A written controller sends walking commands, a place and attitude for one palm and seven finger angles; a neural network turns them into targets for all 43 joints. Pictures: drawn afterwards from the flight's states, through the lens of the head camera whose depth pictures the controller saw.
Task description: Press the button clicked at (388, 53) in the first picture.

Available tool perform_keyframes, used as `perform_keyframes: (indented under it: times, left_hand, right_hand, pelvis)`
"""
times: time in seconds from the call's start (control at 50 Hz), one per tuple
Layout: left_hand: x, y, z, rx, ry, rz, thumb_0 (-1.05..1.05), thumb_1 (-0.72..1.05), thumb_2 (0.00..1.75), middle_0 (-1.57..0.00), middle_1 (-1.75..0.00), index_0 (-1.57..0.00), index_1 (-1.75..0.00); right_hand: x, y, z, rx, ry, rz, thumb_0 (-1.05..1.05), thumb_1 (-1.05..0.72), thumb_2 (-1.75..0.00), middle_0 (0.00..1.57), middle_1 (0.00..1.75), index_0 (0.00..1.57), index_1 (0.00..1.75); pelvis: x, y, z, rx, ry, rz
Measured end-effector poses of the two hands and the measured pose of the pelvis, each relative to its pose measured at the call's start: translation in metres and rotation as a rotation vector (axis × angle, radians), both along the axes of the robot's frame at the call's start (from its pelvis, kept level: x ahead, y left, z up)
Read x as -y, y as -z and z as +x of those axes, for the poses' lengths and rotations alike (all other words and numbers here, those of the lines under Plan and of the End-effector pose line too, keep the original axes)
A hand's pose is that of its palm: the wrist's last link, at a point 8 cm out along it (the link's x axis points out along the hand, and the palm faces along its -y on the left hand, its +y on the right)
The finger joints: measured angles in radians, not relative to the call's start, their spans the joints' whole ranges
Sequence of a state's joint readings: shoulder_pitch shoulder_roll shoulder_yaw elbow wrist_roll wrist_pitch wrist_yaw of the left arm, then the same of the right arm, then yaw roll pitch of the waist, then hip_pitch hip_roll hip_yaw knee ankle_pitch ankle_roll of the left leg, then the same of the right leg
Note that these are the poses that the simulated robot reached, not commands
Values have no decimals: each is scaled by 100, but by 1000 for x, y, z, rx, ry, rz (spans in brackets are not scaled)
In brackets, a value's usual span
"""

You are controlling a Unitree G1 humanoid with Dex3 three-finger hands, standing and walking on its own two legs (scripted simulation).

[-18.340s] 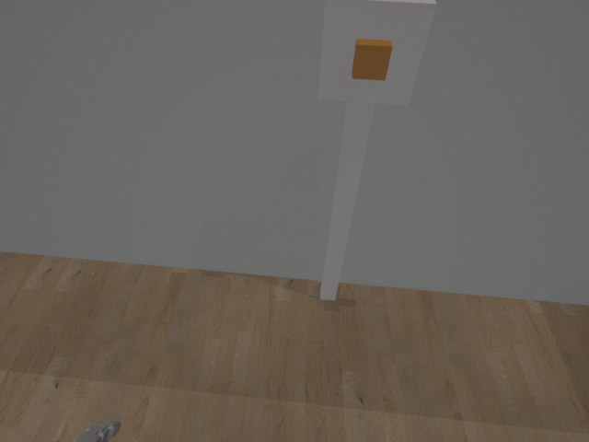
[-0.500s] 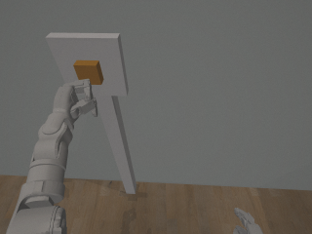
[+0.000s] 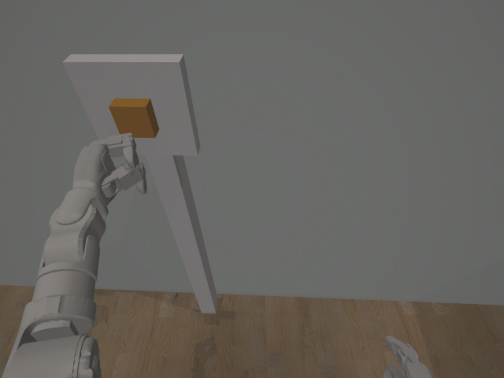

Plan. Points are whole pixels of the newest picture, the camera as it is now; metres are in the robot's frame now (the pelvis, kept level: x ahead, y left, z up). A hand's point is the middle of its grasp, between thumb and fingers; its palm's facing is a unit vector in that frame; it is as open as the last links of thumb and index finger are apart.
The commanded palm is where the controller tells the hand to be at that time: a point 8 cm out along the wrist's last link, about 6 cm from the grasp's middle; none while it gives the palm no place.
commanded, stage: aim a knuckle at the button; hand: left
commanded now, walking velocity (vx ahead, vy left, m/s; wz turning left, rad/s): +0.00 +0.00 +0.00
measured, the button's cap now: (136, 117) +0.49 +0.22 +0.19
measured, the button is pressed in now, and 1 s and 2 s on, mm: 0 3 11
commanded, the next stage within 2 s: press the button with the knuckle in 0.20 s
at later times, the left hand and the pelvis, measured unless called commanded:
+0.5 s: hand (139, 162) +0.40 +0.20 +0.16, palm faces +0.03 -1.00 -0.02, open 3.1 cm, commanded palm +0.38 +0.24 +0.16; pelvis +0.00 +0.01 +0.00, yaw +0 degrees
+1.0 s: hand (149, 152) +0.43 +0.19 +0.16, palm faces +0.02 -1.00 -0.01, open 3.1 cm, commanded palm +0.41 +0.24 +0.16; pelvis +0.00 +0.01 +0.00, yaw +0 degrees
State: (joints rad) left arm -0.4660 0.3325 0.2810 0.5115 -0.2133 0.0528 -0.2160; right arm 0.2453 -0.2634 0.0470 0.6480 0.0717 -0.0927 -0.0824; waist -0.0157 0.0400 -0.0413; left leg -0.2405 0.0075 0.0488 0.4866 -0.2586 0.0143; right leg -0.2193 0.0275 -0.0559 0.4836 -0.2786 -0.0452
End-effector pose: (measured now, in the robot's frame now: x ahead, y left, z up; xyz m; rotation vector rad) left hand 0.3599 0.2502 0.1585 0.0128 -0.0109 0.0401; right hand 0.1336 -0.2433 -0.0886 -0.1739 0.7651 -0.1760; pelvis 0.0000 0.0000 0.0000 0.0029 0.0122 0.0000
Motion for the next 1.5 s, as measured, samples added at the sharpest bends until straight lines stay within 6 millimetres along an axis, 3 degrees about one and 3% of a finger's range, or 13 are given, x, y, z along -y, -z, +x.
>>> perform_keyframes:
  times: [0.28, 0.52, 0.82, 1.08, 1.26, 1.5]
  left_hand:
    - [2, 4, 2, -11, 29, 0, 2, 90, 90, -130, -150, -130, -150]
    - [-3, -4, 19, 19, 11, 11, 2, 90, 90, -130, -150, -130, -150]
    - [8, 1, 45, -4, 22, 3, 3, 91, 90, -130, -150, -129, -150]
    - [4, 1, 50, -23, 11, -2, 2, 84, 91, -130, -150, -130, -150]
    - [3, 0, 58, -28, 11, 0, 2, 82, 92, -130, -150, -130, -150]
    - [-1, 0, 62, -30, 31, 11, 1, 76, 96, -130, -150, -134, -150]
  right_hand:
    - [-6, 2, 0, -12, -15, -1, 2, -90, -90, 20, 30, 20, 30]
    - [-8, 6, -14, -57, 12, -9, 2, -90, -90, 20, 30, 20, 30]
    - [-7, 13, -32, -127, 32, -15, 2, -90, -90, 20, 30, 20, 30]
    - [-3, 18, -48, -179, 36, -17, 1, -90, -90, 21, 30, 20, 30]
    - [4, 22, -69, -214, 36, -33, 1, -90, -90, 21, 30, 20, 30]
    - [13, 29, -115, -296, 62, -55, 1, -90, -90, 21, 30, 20, 30]
  pelvis:
    - [-5, 1, -1, -5, -9, -4]
    - [-10, 1, 3, -15, -1, -6]
    - [-15, 1, 5, -40, 2, -7]
    - [-11, 3, 0, -45, -8, -10]
    - [-8, 5, -10, -64, -17, -12]
    - [-8, 9, -24, -94, -25, -20]
